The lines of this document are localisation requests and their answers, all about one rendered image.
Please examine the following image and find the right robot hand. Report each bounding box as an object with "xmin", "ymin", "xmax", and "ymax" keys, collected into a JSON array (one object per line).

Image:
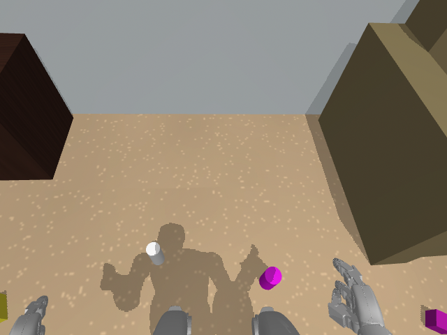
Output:
[{"xmin": 328, "ymin": 258, "xmax": 385, "ymax": 334}]

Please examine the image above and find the left robot hand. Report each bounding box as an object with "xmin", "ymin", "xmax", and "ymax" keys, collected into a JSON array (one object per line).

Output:
[{"xmin": 9, "ymin": 295, "xmax": 48, "ymax": 335}]

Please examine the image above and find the sofa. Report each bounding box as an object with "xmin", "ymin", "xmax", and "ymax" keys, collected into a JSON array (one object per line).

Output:
[{"xmin": 318, "ymin": 0, "xmax": 447, "ymax": 265}]

